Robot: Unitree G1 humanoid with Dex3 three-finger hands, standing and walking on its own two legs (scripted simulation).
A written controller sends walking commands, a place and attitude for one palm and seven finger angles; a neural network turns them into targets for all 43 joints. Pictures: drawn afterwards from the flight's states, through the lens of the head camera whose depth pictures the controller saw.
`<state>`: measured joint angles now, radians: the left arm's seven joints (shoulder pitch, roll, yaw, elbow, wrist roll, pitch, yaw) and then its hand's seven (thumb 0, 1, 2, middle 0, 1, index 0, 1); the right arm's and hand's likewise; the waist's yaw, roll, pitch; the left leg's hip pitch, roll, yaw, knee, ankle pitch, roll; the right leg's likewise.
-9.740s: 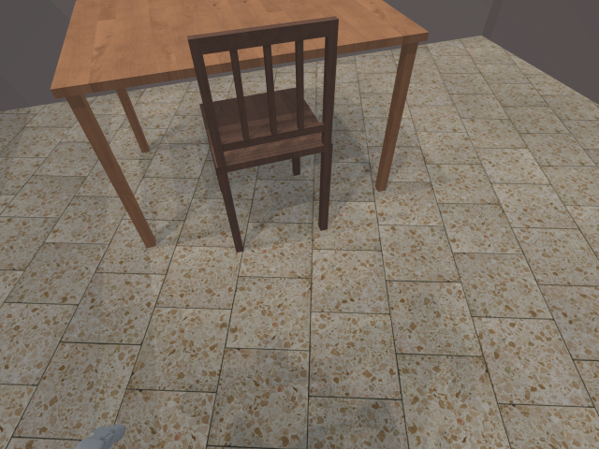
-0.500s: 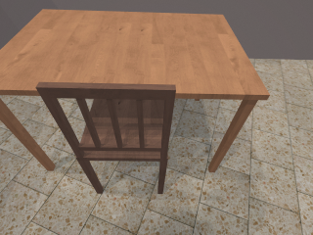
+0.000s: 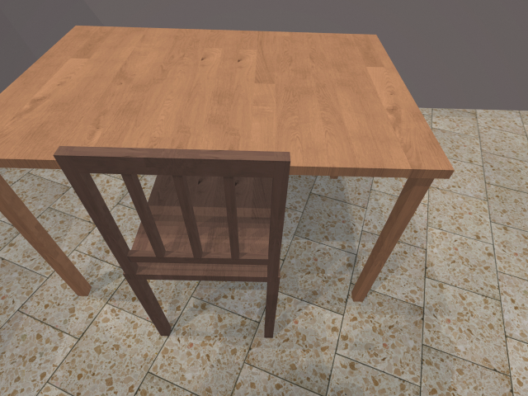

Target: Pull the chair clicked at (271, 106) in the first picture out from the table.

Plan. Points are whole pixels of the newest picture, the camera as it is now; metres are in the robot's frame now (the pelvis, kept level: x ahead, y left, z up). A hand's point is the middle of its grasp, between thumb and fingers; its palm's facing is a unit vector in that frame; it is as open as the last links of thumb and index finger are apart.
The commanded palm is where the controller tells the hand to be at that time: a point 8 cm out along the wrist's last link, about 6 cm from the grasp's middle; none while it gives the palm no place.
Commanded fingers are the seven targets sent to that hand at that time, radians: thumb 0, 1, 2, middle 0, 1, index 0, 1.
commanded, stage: come to a stop and stand still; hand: left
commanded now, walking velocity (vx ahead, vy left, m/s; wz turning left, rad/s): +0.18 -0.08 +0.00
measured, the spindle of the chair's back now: (189, 219) +0.47 +0.19 -0.07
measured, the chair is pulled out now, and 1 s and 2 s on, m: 0.00 0.00 0.00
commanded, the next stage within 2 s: look again from close up in 0.96 s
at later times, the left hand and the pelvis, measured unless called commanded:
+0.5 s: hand out of the picture +0.03 +0.19 -0.17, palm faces +0.06 -0.97 -0.23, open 7.4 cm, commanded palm none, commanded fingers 0.00 0.90 0.90 -0.20 -0.30 -0.20 -0.30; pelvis +0.04 +0.01 +0.00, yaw +1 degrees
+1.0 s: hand out of the picture +0.06 +0.19 -0.16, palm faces +0.01 -0.97 -0.25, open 7.4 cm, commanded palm none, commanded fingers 0.00 0.90 0.90 -0.20 -0.30 -0.20 -0.30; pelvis +0.02 +0.01 +0.00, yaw +1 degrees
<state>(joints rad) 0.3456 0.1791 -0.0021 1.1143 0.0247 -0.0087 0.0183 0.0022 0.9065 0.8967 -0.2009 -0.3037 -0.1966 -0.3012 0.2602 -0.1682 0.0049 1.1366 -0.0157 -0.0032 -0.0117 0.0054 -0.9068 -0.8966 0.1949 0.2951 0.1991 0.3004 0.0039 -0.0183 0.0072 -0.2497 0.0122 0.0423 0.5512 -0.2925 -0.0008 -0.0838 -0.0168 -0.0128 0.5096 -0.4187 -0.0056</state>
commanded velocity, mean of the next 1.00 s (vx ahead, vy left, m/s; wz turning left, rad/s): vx -0.04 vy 0.01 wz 0.00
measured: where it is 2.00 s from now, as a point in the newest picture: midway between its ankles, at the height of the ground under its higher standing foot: outside the picture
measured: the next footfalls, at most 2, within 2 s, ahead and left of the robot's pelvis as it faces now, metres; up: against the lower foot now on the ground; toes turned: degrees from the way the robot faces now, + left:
right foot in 0.68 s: +0.11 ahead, -0.14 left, +0.00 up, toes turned +6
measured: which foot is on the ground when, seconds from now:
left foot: down 0.00-1.00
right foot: down 0.00-0.48, up 0.50-0.66, down 0.68-1.00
